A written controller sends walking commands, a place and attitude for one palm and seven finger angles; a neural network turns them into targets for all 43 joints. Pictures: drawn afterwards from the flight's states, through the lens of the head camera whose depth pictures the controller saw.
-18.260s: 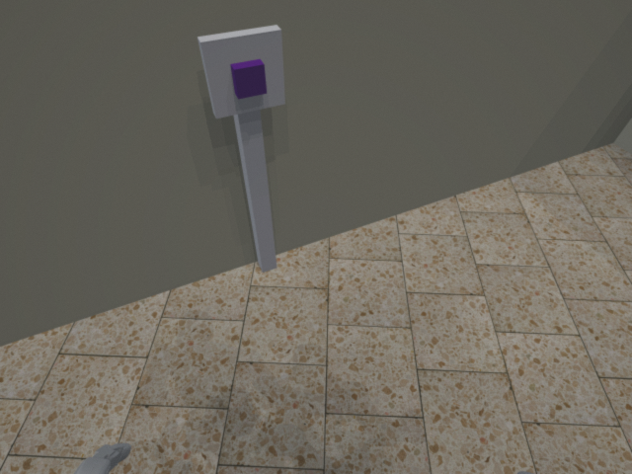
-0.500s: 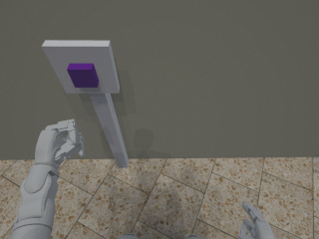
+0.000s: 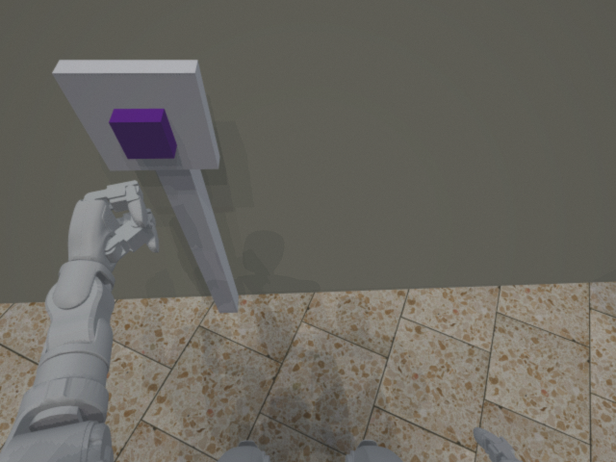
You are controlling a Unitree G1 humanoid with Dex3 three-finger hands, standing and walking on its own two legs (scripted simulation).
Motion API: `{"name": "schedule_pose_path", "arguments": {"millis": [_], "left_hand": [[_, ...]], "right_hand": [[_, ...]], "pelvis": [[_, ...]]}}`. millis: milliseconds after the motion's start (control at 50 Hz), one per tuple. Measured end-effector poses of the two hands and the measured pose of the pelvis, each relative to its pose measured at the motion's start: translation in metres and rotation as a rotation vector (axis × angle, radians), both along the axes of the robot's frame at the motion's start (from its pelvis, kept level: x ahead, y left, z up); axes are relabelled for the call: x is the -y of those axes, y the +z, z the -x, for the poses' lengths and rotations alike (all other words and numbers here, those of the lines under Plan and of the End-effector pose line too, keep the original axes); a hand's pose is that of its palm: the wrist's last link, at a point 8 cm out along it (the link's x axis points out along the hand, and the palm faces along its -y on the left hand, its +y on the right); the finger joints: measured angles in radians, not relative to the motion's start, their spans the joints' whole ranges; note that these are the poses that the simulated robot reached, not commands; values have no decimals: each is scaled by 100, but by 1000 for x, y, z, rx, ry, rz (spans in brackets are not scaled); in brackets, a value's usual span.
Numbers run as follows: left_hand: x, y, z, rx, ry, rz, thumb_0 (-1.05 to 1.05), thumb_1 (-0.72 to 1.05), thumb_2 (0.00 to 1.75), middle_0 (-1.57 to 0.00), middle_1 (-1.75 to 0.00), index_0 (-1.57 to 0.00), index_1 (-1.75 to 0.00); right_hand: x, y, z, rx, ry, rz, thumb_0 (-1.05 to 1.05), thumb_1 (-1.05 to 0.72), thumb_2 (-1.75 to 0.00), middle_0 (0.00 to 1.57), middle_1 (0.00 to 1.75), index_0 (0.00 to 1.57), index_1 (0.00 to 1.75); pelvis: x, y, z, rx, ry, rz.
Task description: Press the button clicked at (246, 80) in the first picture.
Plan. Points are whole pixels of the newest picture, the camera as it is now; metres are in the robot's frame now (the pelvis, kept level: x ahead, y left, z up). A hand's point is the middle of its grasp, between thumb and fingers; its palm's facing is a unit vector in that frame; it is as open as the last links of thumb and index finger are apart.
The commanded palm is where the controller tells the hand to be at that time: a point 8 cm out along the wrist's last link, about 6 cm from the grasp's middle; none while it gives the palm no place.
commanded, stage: aim a knuckle at the button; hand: left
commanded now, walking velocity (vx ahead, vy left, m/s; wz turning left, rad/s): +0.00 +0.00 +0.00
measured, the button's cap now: (145, 132) +0.55 +0.25 +0.08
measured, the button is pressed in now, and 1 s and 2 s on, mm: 0 0 12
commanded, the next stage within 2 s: press the button with the knuckle in 1.06 s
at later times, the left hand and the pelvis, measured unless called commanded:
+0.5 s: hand (161, 197) +0.45 +0.21 +0.05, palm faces +0.06 -1.00 -0.02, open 3.1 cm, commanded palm +0.42 +0.26 +0.05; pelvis -0.01 +0.01 -0.01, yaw -2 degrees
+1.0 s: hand (165, 202) +0.45 +0.21 +0.05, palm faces +0.05 -1.00 -0.01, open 3.1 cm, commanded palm +0.41 +0.26 +0.05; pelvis +0.00 +0.01 -0.01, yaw -2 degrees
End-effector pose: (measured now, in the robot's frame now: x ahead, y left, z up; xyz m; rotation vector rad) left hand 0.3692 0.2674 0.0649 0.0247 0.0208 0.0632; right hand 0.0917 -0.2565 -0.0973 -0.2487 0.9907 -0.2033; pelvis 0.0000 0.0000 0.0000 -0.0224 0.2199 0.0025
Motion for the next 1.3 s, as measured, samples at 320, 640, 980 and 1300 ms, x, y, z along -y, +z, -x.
{"name": "schedule_pose_path", "arguments": {"millis": [320,640,980,1300], "left_hand": [[3,-7,-57,2,13,6,1,90,90,-130,-150,-130,-150],[-6,-19,-50,-20,30,22,1,90,90,-130,-150,-130,-150],[7,-13,-54,2,-14,18,1,90,90,-130,-150,-130,-150],[6,-10,-55,-4,20,6,1,90,90,-130,-150,-130,-150]], "right_hand": [[5,-16,57,-182,-69,19,1,-90,-89,21,30,21,30],[2,-10,76,-246,-121,14,1,-90,-89,21,30,21,30],[-4,-11,38,-166,-73,2,1,-90,-89,20,30,21,30],[-1,-14,43,-188,-66,-1,1,-90,-89,21,30,21,30]], "pelvis": [[-3,-13,9,-67,-13,6],[-5,-10,4,-74,-30,11],[-10,-10,0,-78,-25,15],[-3,-10,3,-65,-11,12]]}}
